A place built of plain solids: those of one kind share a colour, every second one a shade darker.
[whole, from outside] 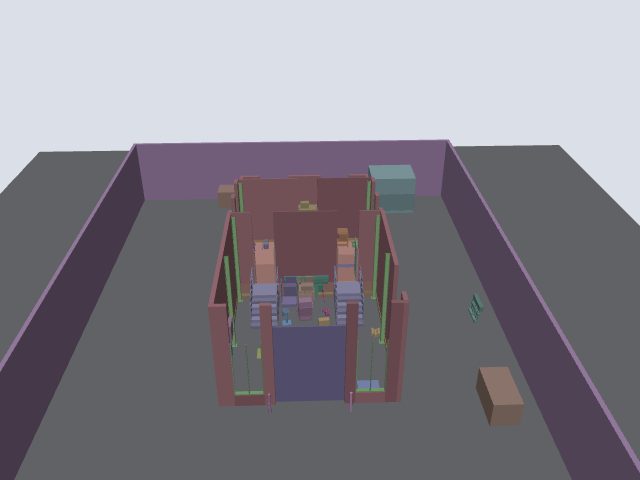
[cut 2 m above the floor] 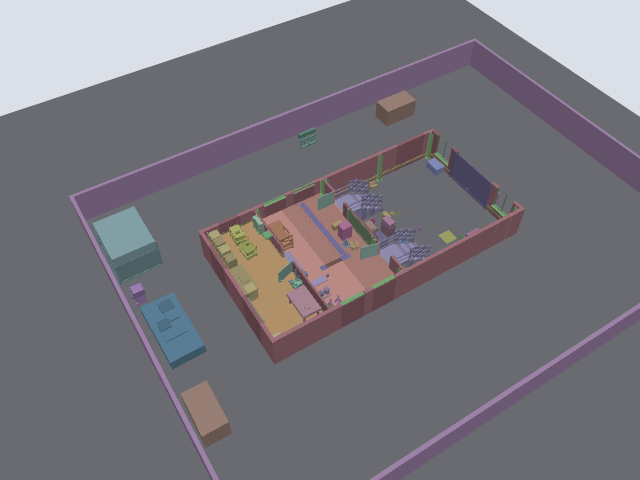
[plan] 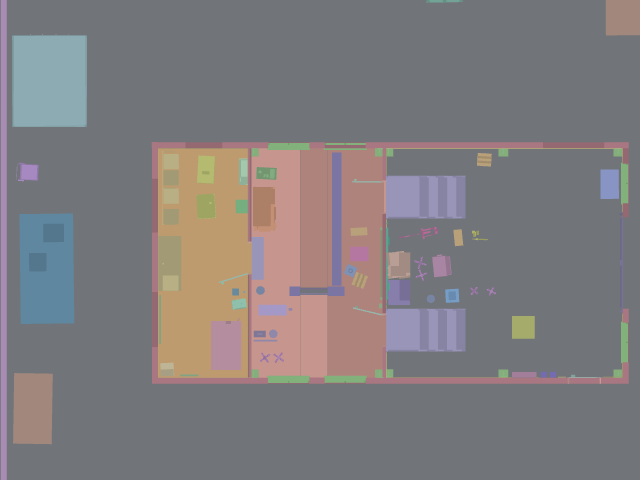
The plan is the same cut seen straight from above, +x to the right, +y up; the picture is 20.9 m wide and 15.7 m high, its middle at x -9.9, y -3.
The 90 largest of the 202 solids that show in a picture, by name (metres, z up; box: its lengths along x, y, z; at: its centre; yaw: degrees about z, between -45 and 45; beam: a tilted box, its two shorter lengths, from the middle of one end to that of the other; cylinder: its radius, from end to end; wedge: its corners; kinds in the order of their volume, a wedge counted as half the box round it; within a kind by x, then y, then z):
{
 "yard_bound_1": {"box": [0.2, 21.56, 4.24], "at": [-20.25, -4.48, 2.07]},
 "yard_bound_2": {"box": [29.19, 0.2, 4.24], "at": [-5.75, -15.16, 2.07]},
 "yard_bound_3": {"box": [29.19, 0.2, 4.24], "at": [-5.75, 6.2, 2.07]},
 "yard_bound_4": {"box": [0.2, 21.56, 3.54], "at": [8.74, -4.48, 1.72]},
 "wall_1": {"box": [0.2, 1.21, 3.94], "at": [-15.3, -7.1, 1.92]},
 "wall_2": {"box": [0.2, 1.81, 2.24], "at": [-15.3, -5.6, 1.07]},
 "wall_3": {"box": [0.2, 1.96, 3.94], "at": [-15.3, -3.73, 1.92]},
 "wall_4": {"box": [0.2, 1.76, 2.24], "at": [-15.3, -1.88, 1.07]},
 "wall_5": {"box": [0.2, 1.21, 3.94], "at": [-15.3, -0.4, 1.92]},
 "wall_6": {"box": [1.11, 0.2, 3.94], "at": [-14.85, 0.1, 1.92]},
 "wall_7": {"box": [3.2, 0.2, 3.94], "at": [-13.8, -7.6, 1.92]},
 "wall_8": {"box": [1.21, 0.2, 2.24], "at": [-13.7, 0.1, 1.07]},
 "wall_9": {"box": [0.91, 0.2, 3.94], "at": [-12.65, 0.1, 1.92]},
 "wall_10": {"box": [0.06, 3.35, 3.94], "at": [-12.23, -5.82, 1.92]},
 "wall_11": {"box": [0.06, 3.06, 3.94], "at": [-12.23, -1.53, 1.92]},
 "wall_12": {"box": [0.06, 3.35, 5.17], "at": [-12.17, -5.82, 2.54]},
 "wall_13": {"box": [0.06, 3.06, 5.17], "at": [-12.17, -1.53, 2.54]},
 "wall_14": {"box": [0.61, 0.2, 5.17], "at": [-11.9, -7.6, 2.54]},
 "wall_15": {"box": [0.61, 0.2, 5.17], "at": [-11.9, 0.1, 2.54]},
 "wall_16": {"box": [1.36, 0.2, 1.97], "at": [-10.93, -7.6, 0.94]},
 "wall_17": {"box": [1.36, 0.2, 1.97], "at": [-10.93, 0.1, 0.94]},
 "wall_18": {"box": [0.51, 0.2, 5.17], "at": [-10.0, -7.6, 2.54]},
 "wall_19": {"box": [0.51, 0.2, 5.17], "at": [-10.0, 0.1, 2.54]},
 "wall_20": {"box": [1.36, 0.2, 1.97], "at": [-9.07, -7.6, 0.94]},
 "wall_21": {"box": [1.36, 0.2, 1.97], "at": [-9.07, 0.1, 0.94]},
 "wall_22": {"box": [0.61, 0.2, 5.17], "at": [-8.1, -7.6, 2.54]},
 "wall_23": {"box": [0.61, 0.2, 5.17], "at": [-8.1, 0.1, 2.54]},
 "wall_24": {"box": [0.06, 1.0, 5.17], "at": [-7.83, -7.0, 2.54]},
 "wall_25": {"box": [0.06, 3.26, 5.17], "at": [-7.83, -3.77, 2.54]},
 "wall_26": {"box": [0.06, 1.05, 5.17], "at": [-7.83, -0.53, 2.54]},
 "wall_27": {"box": [0.06, 1.0, 5.35], "at": [-7.77, -7.0, 2.62]},
 "wall_28": {"box": [0.06, 3.26, 5.35], "at": [-7.77, -3.77, 2.62]},
 "wall_29": {"box": [0.06, 1.05, 5.35], "at": [-7.77, -0.53, 2.62]},
 "wall_30": {"box": [5.21, 0.2, 5.35], "at": [-5.2, 0.1, 2.62]},
 "wall_31": {"box": [8.0, 0.2, 5.35], "at": [-3.8, -7.6, 2.62]},
 "wall_32": {"box": [2.01, 0.2, 2.45], "at": [-1.6, 0.1, 1.18]},
 "wall_33": {"box": [0.81, 0.2, 5.35], "at": [-0.2, 0.1, 2.62]},
 "wall_34": {"box": [0.2, 0.71, 5.35], "at": [0.1, -7.35, 2.62]},
 "wall_35": {"box": [0.2, 1.31, 0.65], "at": [0.1, -6.35, 0.28]},
 "wall_36": {"box": [0.2, 0.46, 5.35], "at": [0.1, -5.47, 2.62]},
 "wall_37": {"box": [0.2, 0.46, 5.35], "at": [0.1, -2.02, 2.62]},
 "wall_38": {"box": [0.2, 1.31, 0.65], "at": [0.1, -1.15, 0.28]},
 "wall_39": {"box": [0.2, 0.71, 5.35], "at": [0.1, -0.15, 2.62]},
 "raised_floor_hall_1": {"box": [1.72, 7.63, 1.07], "at": [-11.41, -3.75, 0.48]},
 "raised_floor_hall_2": {"box": [0.9, 2.77, 1.07], "at": [-10.1, -6.18, 0.48]},
 "raised_floor_hall_3": {"box": [0.9, 4.62, 1.07], "at": [-10.1, -2.25, 0.48]},
 "raised_floor_hall_4": {"box": [1.92, 7.63, 1.07], "at": [-8.69, -3.75, 0.48]},
 "raised_floor_lab_1": {"box": [3.13, 7.63, 1.24], "at": [-13.7, -3.75, 0.57]},
 "raised_floor_lab_2": {"box": [0.07, 1.09, 1.24], "at": [-12.17, -3.6, 0.57]},
 "beyond_container_1": {"box": [2.32, 2.93, 2.59], "at": [-18.75, 2.22, 1.24], "yaw": 0.1},
 "beyond_container_2": {"box": [2.44, 0.037, 1.48], "at": [-18.75, 3.68, 0.68], "yaw": 0.1},
 "beyond_pallets_1": {"box": [1.26, 2.31, 1.21], "at": [-19.29, -8.52, 0.59], "yaw": -0.9},
 "beyond_pallets_2": {"box": [2.28, 1.27, 1.21], "at": [0.59, 4.33, 0.59], "yaw": 0.3},
 "door_landing_1": {"box": [0.4, 1.4, 0.22], "at": [-11.94, -3.6, 1.08]},
 "door_landing_2": {"box": [1.1, 1.4, 1.07], "at": [-7.19, -5.95, 0.48]},
 "door_landing_3": {"box": [1.1, 1.4, 1.07], "at": [-7.19, -1.6, 0.48]},
 "door_landing_4": {"box": [0.32, 1.4, 0.9], "at": [-6.5, -5.95, 0.4]},
 "door_landing_5": {"box": [0.32, 1.4, 0.9], "at": [-6.5, -1.6, 0.4]},
 "door_landing_6": {"box": [0.32, 1.4, 0.73], "at": [-6.2, -5.95, 0.32]},
 "door_landing_7": {"box": [0.32, 1.4, 0.73], "at": [-6.2, -1.6, 0.32]},
 "door_landing_8": {"box": [0.32, 1.4, 0.56], "at": [-5.9, -5.95, 0.23]},
 "door_landing_9": {"box": [0.32, 1.4, 0.56], "at": [-5.9, -1.6, 0.23]},
 "door_landing_10": {"box": [0.32, 1.4, 0.39], "at": [-5.6, -5.95, 0.14]},
 "door_landing_11": {"box": [0.32, 1.4, 0.39], "at": [-5.6, -1.6, 0.14]},
 "door_landing_12": {"box": [0.32, 1.4, 0.22], "at": [-5.3, -5.95, 0.06]},
 "door_landing_13": {"box": [0.32, 1.4, 0.22], "at": [-5.3, -1.6, 0.06]},
 "beyond_skip_1": {"box": [1.76, 3.6, 0.61], "at": [-18.83, -3.94, 0.96], "yaw": 0.7},
 "lab_bench_1": {"box": [0.52, 0.5, 0.65], "at": [-14.78, -4.41, 1.62]},
 "lab_bench_2": {"box": [0.5, 0.5, 0.69], "at": [-14.77, -2.23, 1.65]},
 "lab_bench_3": {"box": [0.5, 0.5, 0.69], "at": [-14.77, -1.57, 1.65]},
 "lab_bench_4": {"box": [0.5, 0.5, 0.69], "at": [-14.77, -0.97, 1.65]},
 "lab_bench_5": {"box": [0.5, 0.5, 0.69], "at": [-14.77, -0.43, 1.65]},
 "sectional_door_1": {"box": [0.042, 3.08, 4.12], "at": [-0.01, -3.75, 2.01]},
 "fitters_bench_1": {"box": [0.58, 1.28, 0.13], "at": [-11.8, -1.91, 1.85]},
 "fitters_bench_2": {"box": [0.72, 0.5, 0.5], "at": [-11.73, -1.58, 1.66]},
 "fitters_bench_3": {"box": [0.67, 1.36, 0.15], "at": [-11.71, -2.0, 1.16]},
 "beyond_wheeled_bin_1": {"box": [0.51, 0.48, 1.08], "at": [-19.41, -0.79, 0.48], "yaw": -2.4},
 "beyond_wheeled_bin_2": {"box": [0.6, 0.53, 0.4], "at": [-19.41, -0.79, 0.82], "yaw": -2.4},
 "cage_trolley_1": {"box": [0.63, 0.85, 0.66], "at": [-7.41, -3.81, 0.61], "yaw": 6.7},
 "crate_1": {"box": [0.6, 0.96, 0.5], "at": [-0.42, -1.18, 0.2], "yaw": 0.2},
 "piece_1": {"box": [1.0, 1.6, 0.18], "at": [-12.97, -6.45, 1.87]},
 "cage_trolley_empty_1": {"box": [0.73, 0.81, 0.22], "at": [-7.32, -4.72, 0.06]},
 "cage_trolley_empty_2": {"box": [0.36, 0.67, 0.6], "at": [-7.13, -4.64, 1.0]},
 "caution_board_1": {"box": [0.6, 0.48, 0.95], "at": [-8.61, -3.46, 1.45]},
 "roll_cab_1": {"box": [0.46, 0.68, 0.69], "at": [-5.97, -3.87, 0.45], "yaw": 5.7},
 "gas_bottles_1": {"box": [0.21, 0.73, 1.25], "at": [-12.38, -0.76, 1.77]},
 "door_leaf_1": {"box": [0.99, 0.044, 2.14], "at": [-8.36, -1.1, 2.04], "yaw": -0.5},
 "door_leaf_2": {"box": [0.99, 0.044, 2.14], "at": [-8.34, -5.34, 2.04], "yaw": -13.5},
 "shop_shutter_1": {"box": [0.027, 2.2, 2.35], "at": [-7.88, -3.77, 2.15]},
 "distribution_board_1": {"box": [0.8, 0.18, 0.91], "at": [-3.22, -7.41, 1.5]}
}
